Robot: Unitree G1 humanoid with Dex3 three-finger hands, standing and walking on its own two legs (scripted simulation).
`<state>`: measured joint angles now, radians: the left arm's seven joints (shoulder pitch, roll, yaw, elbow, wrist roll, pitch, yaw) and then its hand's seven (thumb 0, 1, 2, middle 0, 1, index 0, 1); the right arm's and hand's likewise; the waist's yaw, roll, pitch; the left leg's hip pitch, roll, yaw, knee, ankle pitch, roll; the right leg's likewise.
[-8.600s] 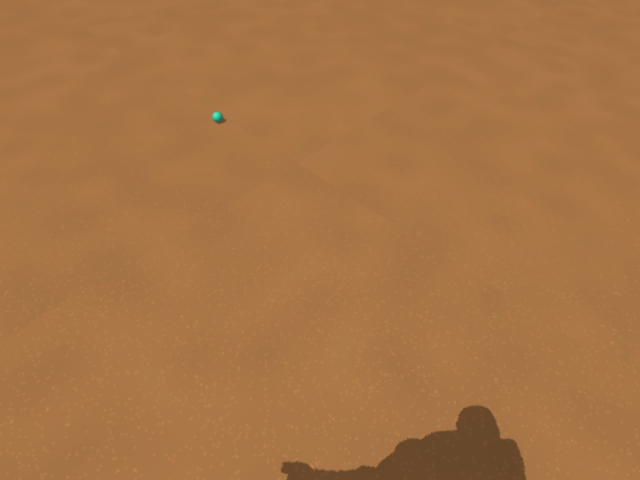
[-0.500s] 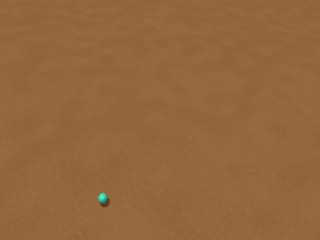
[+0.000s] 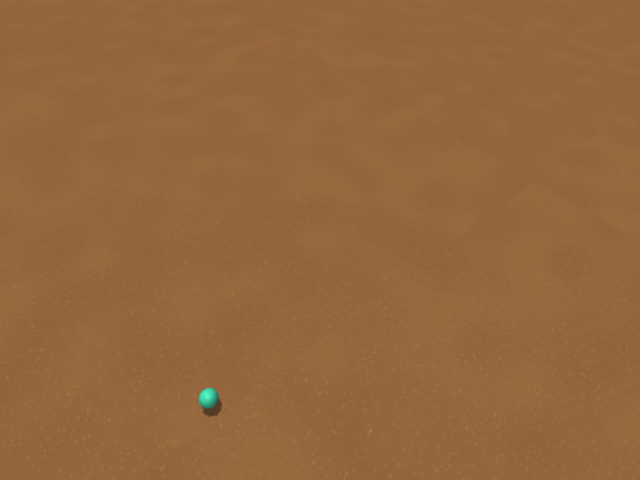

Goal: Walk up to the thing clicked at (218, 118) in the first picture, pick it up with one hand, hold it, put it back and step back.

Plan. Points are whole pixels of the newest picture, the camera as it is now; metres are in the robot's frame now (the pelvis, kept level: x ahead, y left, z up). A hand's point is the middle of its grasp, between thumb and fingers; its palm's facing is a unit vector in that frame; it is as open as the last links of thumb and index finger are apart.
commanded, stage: stand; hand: left
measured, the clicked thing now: (208, 398) +0.48 +0.33 -0.75
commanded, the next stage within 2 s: walk up in 1.88 s
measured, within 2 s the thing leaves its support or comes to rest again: neither
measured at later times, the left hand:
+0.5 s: hand out of the picture +0.08 +0.25 -0.16, palm faces -0.02 -0.94 -0.35, open 7.4 cm
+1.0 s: hand out of the picture +0.08 +0.25 -0.16, palm faces -0.03 -0.94 -0.35, open 7.4 cm
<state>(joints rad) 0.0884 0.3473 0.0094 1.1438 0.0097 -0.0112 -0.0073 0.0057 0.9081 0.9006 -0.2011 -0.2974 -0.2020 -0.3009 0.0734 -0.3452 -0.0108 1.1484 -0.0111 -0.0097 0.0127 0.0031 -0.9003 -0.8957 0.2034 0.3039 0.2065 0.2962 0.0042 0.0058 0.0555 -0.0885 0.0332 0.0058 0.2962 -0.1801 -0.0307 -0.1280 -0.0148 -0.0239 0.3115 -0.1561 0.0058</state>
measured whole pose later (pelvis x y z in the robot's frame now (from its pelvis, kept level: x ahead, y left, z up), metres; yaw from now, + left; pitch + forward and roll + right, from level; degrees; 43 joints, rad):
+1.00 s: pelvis +0.00 -0.01 +0.00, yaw +0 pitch -2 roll +0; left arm 0.10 0.35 0.00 1.14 0.01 -0.01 -0.01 0.01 0.91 0.90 -0.20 -0.30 -0.20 -0.30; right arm 0.12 -0.35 0.00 1.14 -0.01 -0.01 0.01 0.00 -0.90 -0.90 0.20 0.30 0.21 0.30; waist 0.00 0.01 0.05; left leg -0.08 0.04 0.01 0.30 -0.18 -0.04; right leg -0.13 0.00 -0.02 0.32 -0.16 0.00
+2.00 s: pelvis +0.01 +0.01 -0.01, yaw +0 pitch -2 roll -1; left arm 0.18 0.34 0.05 1.06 0.03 -0.05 0.02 0.00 0.90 0.90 -0.21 -0.30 -0.21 -0.30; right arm 0.16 -0.41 -0.07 1.03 -0.06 0.05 0.05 0.00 -0.90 -0.90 0.20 0.30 0.21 0.30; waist 0.02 0.06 0.05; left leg -0.28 0.03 -0.03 0.76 -0.42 0.01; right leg -0.14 -0.01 -0.02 0.37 -0.21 -0.01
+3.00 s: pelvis +0.08 +0.08 +0.00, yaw -3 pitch -2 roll +0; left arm 0.06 0.35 0.03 1.08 0.01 0.01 -0.02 0.00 0.91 0.90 -0.20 -0.30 -0.20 -0.30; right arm 0.07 -0.37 -0.02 1.07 -0.01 -0.02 0.00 0.00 -0.90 -0.90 0.20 0.30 0.21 0.30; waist -0.01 0.00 0.07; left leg -0.11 0.05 0.06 0.34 -0.19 -0.03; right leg -0.09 0.02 0.03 0.35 -0.23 -0.01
